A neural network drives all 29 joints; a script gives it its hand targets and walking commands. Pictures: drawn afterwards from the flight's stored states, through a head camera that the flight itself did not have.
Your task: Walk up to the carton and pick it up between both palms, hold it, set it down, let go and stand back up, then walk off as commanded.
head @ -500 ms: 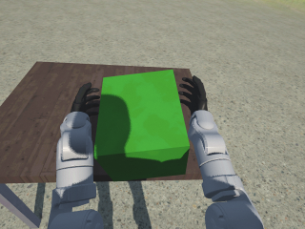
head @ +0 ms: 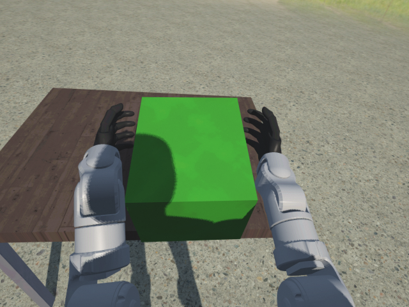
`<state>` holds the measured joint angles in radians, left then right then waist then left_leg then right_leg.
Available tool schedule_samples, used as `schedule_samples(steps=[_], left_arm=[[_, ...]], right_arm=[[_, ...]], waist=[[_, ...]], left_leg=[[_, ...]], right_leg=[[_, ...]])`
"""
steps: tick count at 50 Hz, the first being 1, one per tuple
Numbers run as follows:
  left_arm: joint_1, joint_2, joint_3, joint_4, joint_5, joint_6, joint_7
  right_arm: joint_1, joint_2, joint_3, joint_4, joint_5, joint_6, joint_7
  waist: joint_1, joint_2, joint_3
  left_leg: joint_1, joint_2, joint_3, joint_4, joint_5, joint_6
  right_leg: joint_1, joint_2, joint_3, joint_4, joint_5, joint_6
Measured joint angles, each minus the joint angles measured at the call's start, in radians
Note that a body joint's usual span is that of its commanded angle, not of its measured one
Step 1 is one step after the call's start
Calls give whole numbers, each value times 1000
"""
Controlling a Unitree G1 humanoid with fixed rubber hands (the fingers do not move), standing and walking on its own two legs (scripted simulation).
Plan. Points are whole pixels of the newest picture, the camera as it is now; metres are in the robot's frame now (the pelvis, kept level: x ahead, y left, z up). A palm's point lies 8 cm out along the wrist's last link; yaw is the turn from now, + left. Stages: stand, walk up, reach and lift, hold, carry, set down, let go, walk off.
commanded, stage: hold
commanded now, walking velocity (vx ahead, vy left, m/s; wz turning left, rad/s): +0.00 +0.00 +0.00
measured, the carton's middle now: (190, 167) +0.39 +0.02 +0.11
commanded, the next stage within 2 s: none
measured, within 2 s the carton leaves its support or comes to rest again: neither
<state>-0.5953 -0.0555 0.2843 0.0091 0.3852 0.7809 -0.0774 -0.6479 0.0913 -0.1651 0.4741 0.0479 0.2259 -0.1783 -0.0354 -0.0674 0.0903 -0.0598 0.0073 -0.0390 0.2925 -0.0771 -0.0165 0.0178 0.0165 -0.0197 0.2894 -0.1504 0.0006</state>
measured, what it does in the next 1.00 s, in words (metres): stands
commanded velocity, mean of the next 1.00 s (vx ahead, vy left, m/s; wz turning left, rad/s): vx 0.00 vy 0.00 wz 0.00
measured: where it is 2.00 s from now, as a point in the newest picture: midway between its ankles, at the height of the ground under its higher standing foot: outside the picture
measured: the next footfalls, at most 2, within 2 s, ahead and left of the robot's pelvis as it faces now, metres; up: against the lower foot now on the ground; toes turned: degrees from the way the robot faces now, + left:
none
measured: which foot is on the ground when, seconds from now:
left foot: down 0.00-1.00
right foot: down 0.00-1.00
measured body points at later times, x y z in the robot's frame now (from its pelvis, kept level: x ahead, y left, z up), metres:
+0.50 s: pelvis +0.03 -0.01 +0.00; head +0.01 +0.02 +0.45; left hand +0.38 +0.18 +0.15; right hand +0.41 -0.10 +0.19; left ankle +0.07 +0.12 -0.75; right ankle +0.02 -0.11 -0.75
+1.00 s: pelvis +0.00 +0.00 +0.00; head -0.03 +0.03 +0.45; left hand +0.39 +0.17 +0.19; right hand +0.39 -0.13 +0.16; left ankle +0.07 +0.12 -0.75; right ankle +0.02 -0.11 -0.75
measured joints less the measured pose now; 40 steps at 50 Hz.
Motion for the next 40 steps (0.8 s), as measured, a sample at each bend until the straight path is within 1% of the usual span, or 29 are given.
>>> schedule_samples(steps=[3, 6, 10, 13, 16, 20, 23, 25, 28, 31, 36, 38, 40], left_arm=[[-44, 0, 10, 53, 0, -16, -3], [-67, 2, 24, 96, 0, -30, -8], [-62, 8, 37, 125, 0, -42, -13], [-43, 8, 37, 125, 1, -56, -5], [-6, 8, 24, 105, 1, -60, 20], [71, 7, -4, 3, 1, -53, 42], [105, 7, -4, -58, 0, -33, 37], [124, 5, -4, -84, 0, -15, 22], [137, -3, -5, -92, 0, 11, -1], [139, -15, -10, -94, 0, 22, -3], [101, -28, -14, -93, 1, 13, 21], [60, -27, -6, -78, 0, 0, 22], [0, -21, 13, -28, 0, -13, 12]], right_arm=[[-27, 0, -44, 45, -1, -10, 12], [-43, 0, -62, 71, -1, -11, 12], [-60, 0, -63, 105, -7, -11, 13], [-60, 1, -45, 90, -7, -7, 5], [-46, 1, 2, 33, -7, -7, -16], [-23, -2, 72, -72, 7, -4, -29], [-12, -2, 103, -98, 9, 3, -30], [11, -2, 115, -113, 10, 11, -32], [50, -2, 118, -124, 10, 23, -33], [83, -2, 114, -139, 10, 23, -34], [76, -3, 85, -137, 10, 1, -31], [45, -3, 53, -93, 10, -8, -19], [0, -3, 3, -15, 10, -9, -4]], waist=[[0, 0, 0], [0, 0, 0], [0, 0, 3], [0, 0, 8], [0, 0, 8], [0, 0, 8], [0, 0, 8], [0, 0, 8], [0, 0, 8], [-1, 0, 8], [-4, 0, 8], [-4, 0, 8], [-4, 0, 8]], left_leg=[[0, 0, 0, 0, 0, 1], [0, 0, 0, 0, 0, 4], [0, 0, 0, -1, -9, 5], [0, 0, 0, -1, -16, 5], [0, 0, 0, -1, -23, 5], [0, 0, 0, -1, -28, 2], [1, 0, 0, -1, -29, 0], [5, 0, 0, -1, -29, 0], [12, 0, 0, -1, -27, 0], [12, 0, 0, -1, -20, 0], [12, 0, 0, -1, -6, 0], [12, 0, 0, -1, -3, 0], [12, 0, 0, -1, -3, 0]], right_leg=[[0, 0, 0, 0, 0, 0], [0, 0, 0, 0, -3, 0], [0, 0, 0, 0, -12, 0], [0, 0, 0, 0, -18, 0], [0, 0, 0, 0, -25, -1], [0, 0, 0, 0, -30, -1], [1, 0, 0, 0, -30, -1], [5, 0, 0, -1, -29, -1], [13, 0, 0, -3, -25, -1], [13, 0, 0, -3, -19, -1], [13, 0, 0, -3, -6, -3], [13, 0, 0, -3, -1, -3], [13, 0, 0, -3, -4, -3]])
